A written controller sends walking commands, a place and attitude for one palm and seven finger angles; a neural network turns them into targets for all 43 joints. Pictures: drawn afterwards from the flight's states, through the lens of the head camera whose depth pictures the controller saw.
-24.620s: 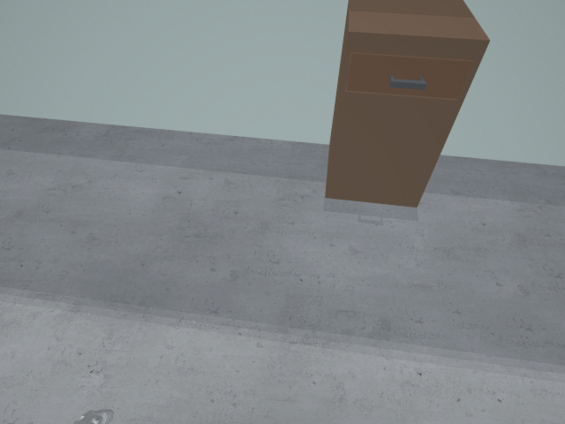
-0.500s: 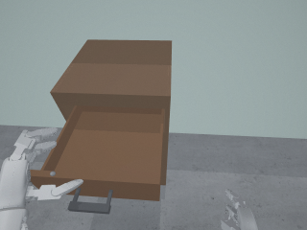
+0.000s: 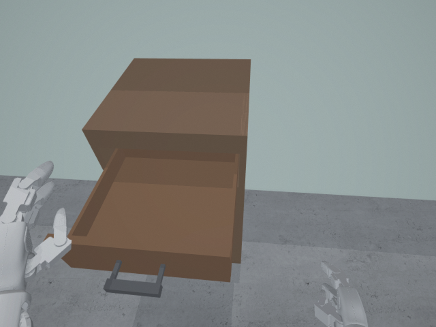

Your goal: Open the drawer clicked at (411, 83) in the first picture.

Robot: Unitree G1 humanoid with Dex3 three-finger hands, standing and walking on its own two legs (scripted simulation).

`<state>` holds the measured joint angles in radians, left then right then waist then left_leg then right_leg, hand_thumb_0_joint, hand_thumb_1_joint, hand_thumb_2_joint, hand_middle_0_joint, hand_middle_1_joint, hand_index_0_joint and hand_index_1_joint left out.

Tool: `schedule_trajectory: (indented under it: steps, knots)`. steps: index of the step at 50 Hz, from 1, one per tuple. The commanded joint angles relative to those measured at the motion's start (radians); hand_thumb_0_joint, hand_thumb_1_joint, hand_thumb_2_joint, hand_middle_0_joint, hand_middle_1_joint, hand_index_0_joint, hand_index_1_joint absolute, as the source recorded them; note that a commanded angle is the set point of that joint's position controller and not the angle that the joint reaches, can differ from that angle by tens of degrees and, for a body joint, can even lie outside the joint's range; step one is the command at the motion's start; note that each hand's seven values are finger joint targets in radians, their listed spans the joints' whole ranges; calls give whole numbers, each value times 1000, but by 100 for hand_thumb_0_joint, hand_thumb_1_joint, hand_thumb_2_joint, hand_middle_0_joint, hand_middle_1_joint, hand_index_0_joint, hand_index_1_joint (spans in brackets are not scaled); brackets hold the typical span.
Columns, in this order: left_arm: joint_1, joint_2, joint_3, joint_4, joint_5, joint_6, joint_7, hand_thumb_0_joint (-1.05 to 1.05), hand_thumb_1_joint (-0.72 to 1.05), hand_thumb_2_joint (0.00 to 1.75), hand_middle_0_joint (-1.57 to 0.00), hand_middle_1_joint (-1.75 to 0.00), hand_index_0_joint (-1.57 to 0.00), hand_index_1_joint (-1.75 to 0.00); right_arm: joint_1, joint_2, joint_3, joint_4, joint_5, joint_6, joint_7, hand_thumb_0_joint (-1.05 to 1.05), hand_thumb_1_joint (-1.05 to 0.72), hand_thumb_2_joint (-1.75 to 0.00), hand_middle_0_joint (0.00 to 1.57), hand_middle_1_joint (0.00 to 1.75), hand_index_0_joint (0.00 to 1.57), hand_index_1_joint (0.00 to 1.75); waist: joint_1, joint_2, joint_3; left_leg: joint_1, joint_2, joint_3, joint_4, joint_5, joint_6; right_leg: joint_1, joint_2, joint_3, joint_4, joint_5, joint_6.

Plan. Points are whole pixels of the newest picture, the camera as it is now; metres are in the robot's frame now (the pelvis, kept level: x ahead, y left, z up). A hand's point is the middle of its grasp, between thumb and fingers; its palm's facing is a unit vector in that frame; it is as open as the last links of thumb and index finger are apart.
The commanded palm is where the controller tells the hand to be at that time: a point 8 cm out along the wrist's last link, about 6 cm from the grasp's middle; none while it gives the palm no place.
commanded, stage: draw the hand back to the body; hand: left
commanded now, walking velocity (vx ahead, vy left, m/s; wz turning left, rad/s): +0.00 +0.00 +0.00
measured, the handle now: (136, 277) +0.23 +0.23 -0.11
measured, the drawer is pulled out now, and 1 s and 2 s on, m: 0.30 0.30 0.30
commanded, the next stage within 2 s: step back with the hand held close in 0.08 s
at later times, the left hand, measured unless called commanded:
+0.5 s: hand (63, 246) +0.18 +0.24 +0.15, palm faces +0.25 -0.81 -0.53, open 7.4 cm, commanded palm +0.11 +0.29 +0.17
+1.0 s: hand (23, 293) +0.11 +0.25 +0.16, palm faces +0.36 -0.82 -0.44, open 7.4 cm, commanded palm +0.05 +0.30 +0.17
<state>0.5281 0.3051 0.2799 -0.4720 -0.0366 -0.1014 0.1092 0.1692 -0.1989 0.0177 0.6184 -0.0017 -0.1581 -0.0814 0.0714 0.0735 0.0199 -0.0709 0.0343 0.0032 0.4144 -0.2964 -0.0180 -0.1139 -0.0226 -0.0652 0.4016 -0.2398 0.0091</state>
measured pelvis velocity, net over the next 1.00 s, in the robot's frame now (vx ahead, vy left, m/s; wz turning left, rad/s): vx -0.09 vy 0.02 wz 0.00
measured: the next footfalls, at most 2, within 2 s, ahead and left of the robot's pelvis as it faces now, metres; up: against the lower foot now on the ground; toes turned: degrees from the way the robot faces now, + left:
right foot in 1.12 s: -0.05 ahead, -0.12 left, +0.00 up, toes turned -1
left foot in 1.42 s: -0.09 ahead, +0.13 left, +0.00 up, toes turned +1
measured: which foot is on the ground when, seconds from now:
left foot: down 0.00-1.00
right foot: down 0.00-1.00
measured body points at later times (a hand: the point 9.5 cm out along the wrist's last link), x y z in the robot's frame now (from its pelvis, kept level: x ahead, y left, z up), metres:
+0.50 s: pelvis -0.02 +0.01 +0.00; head +0.02 +0.00 +0.45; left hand +0.16 +0.28 +0.18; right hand +0.16 -0.23 -0.09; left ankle -0.04 +0.13 -0.74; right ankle -0.01 -0.12 -0.74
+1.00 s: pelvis -0.09 +0.02 -0.01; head -0.05 +0.03 +0.43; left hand +0.09 +0.29 +0.18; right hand +0.10 -0.22 -0.09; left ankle -0.04 +0.13 -0.74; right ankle -0.01 -0.12 -0.74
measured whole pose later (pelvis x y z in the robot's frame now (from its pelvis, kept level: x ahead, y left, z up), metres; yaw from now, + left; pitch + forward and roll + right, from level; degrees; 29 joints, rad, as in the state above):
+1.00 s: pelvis -0.09 +0.02 -0.01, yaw +0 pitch +2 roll -1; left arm 0.62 0.36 0.36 -0.65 -0.03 -0.22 0.16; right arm 0.16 -0.20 0.00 0.57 0.00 -0.10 -0.08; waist 0.01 -0.01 0.05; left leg -0.39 0.01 0.01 0.61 -0.25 0.01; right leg -0.40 -0.05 -0.05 0.53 -0.16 0.02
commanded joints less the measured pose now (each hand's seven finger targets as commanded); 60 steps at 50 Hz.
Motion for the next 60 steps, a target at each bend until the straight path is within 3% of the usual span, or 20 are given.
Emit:
schedule_trajectory:
  steps: [1, 5, 9, 10, 12, 15, 18, 25, 34, 38, 44, 46, 47, 49, 51, 52, 54, 57, 59, 60]
  knots:
    - [-52, 173, 122, -221, -2, -67, 22, 0, 90, 90, -20, -30, -20, -30, -120, -91, -35, -169, 2, -59, -7, 0, -90, -90, 20, 30, 20, 30, -4, -22, -92, -20, 6, 17, -48, 295, 26, 38, -8, -1, -48, 219, -21]
    - [-55, 173, 122, -226, 2, -68, 24, 0, 90, 90, -20, -30, -20, -30, -120, -93, -37, -160, 1, -64, -7, 0, -90, -90, 20, 30, 20, 30, -6, -2, -86, -19, 6, 21, -42, 317, 24, 36, -6, -4, -50, 241, -22]
    - [-59, 172, 122, -215, 1, -63, 21, 0, 90, 90, -20, -30, -20, -30, -132, -96, -41, -160, 3, -61, -7, 0, -90, -90, 20, 30, 20, 30, -6, -37, -76, -17, 7, 23, -44, 306, 27, 30, -6, 3, -62, 232, -20]
    - [-169, 267, 232, -298, -11, -110, 24, 0, 90, 90, -20, -30, -20, -30, -102, -120, -31, -193, 12, -27, -6, 0, -90, -90, 20, 30, 20, 30, -64, -58, 77, -114, 14, 10, -13, 206, 40, -109, -54, 92, -114, 272, -16]
    - [-44, 189, 172, -194, 1, -116, 10, 0, 90, 90, -20, -30, -20, -30, -114, -110, -38, -186, 11, 7, -3, 0, -90, -90, 20, 30, 20, 30, -66, -135, 22, -110, 13, -8, -3, 149, 45, -110, -70, 90, -114, 213, -17]
    - [37, 190, 179, -255, 4, -141, 12, 0, 90, 90, -20, -30, -20, -30, -114, -121, -46, -203, 5, 26, -2, 0, -90, -90, 20, 30, 20, 30, -60, -35, -98, -104, 19, -2, -7, 236, 48, -43, -77, 76, -56, 280, -19]
    - [106, 204, 196, -293, 2, -148, 18, 0, 90, 90, -20, -30, -20, -30, -114, -124, -61, -223, 7, 44, 1, 0, -90, -90, 20, 30, 20, 30, -59, -52, -179, -113, 32, -9, 6, 369, 47, 13, -71, 56, 2, 374, -13]
    - [175, 231, 236, -328, -6, -153, 30, 0, 90, 90, -20, -30, -20, -30, -117, -117, -80, -234, 13, 63, -5, 0, -90, -90, 20, 30, 20, 30, -64, -43, -216, -139, 54, -31, 32, 501, 36, 7, -67, 33, 74, 441, -12]
    - [145, 231, 233, -382, -2, -162, 49, 0, 90, 90, -20, -30, -20, -30, -107, -125, -78, -233, 12, 30, -7, 0, -90, -90, 20, 30, 20, 30, -62, 30, -148, -328, 94, -79, -29, 211, 62, -23, -51, 48, 141, 203, -10]
    - [125, 214, 221, -376, -1, -169, 57, 0, 90, 90, -20, -30, -20, -30, -90, -122, -71, -232, 12, 13, -6, 0, -90, -90, 20, 30, 20, 30, -68, -4, -119, -412, 91, -84, -23, 38, 69, -32, -60, 79, 144, 138, -10]
    - [76, 230, 216, -371, 6, -182, 74, 0, 90, 90, -20, -30, -20, -30, -69, -124, -74, -204, 11, 2, -7, 0, -90, -90, 20, 30, 20, 30, -82, -116, -90, -267, -6, -36, 151, -126, 38, -279, -151, 205, -80, -95, -67]
    - [72, 217, 202, -373, 7, -182, 80, 0, 90, 90, -20, -30, -20, -30, -64, -120, -68, -196, 7, 7, -9, 0, -90, -90, 20, 30, 20, 30, -82, -132, -93, -217, -5, -39, 153, -119, 35, -322, -164, 179, -88, -144, -71]
    - [76, 222, 210, -369, 7, -181, 82, 0, 90, 90, -20, -30, -20, -30, -72, -118, -68, -196, 7, 9, -11, 0, -90, -90, 20, 30, 20, 30, -81, -123, -90, -224, 10, -54, 118, -116, 39, -317, -145, 160, -68, -147, -60]
    - [87, 238, 227, -388, 11, -181, 85, 0, 90, 90, -20, -30, -20, -30, -93, -127, -70, -211, 8, 7, -17, 0, -90, -90, 20, 30, 20, 30, -75, -6, -80, -329, 73, -120, -36, -124, 59, -224, -74, 108, 31, -136, -25]
    - [99, 215, 225, -394, 24, -188, 89, 0, 90, 90, -20, -30, -20, -30, -105, -128, -64, -237, 6, -2, -18, 0, -90, -90, 20, 30, 20, 30, -73, 142, -73, -592, 191, -235, -195, -194, 111, -4, 11, 32, 296, -77, 9]
    - [101, 221, 233, -397, 27, -193, 90, 0, 90, 90, -20, -30, -20, -30, -101, -120, -69, -235, 4, -8, -19, 0, -90, -90, 20, 30, 20, 30, -68, 127, -89, -600, 210, -237, -166, -112, 122, 14, 16, 38, 346, -46, 8]
    - [143, 239, 249, -377, 18, -197, 82, 0, 90, 90, -20, -30, -20, -30, -96, -121, -79, -229, 6, -26, -14, 0, -90, -90, 20, 30, 20, 30, -61, 55, -138, -484, 188, -191, -55, 118, 115, -42, 0, 67, 302, -1, -3]
    - [142, 222, 230, -393, -1, -220, 66, 0, 90, 90, -20, -30, -20, -30, -81, -125, -68, -192, -11, -41, -8, 0, -90, -90, 20, 30, 20, 30, -62, 80, -131, -379, 187, -190, 1, 313, 113, -99, -6, 69, 205, 6, -15]
    - [112, 225, 219, -425, -2, -218, 64, 0, 90, 90, -20, -30, -20, -30, -69, -130, -70, -171, -14, -47, -5, 0, -90, -90, 20, 30, 20, 30, -67, 40, -228, -233, 160, -146, 85, 511, 81, -99, -23, 96, 163, 174, -29]
    - [127, 225, 223, -400, -9, -212, 54, 0, 90, 90, -20, -30, -20, -30, -78, -133, -82, -178, 4, -49, 2, 0, -90, -90, 20, 30, 20, 30, -63, 5, -266, -202, 131, -99, 144, 462, 65, -117, -62, 130, 139, 223, -46]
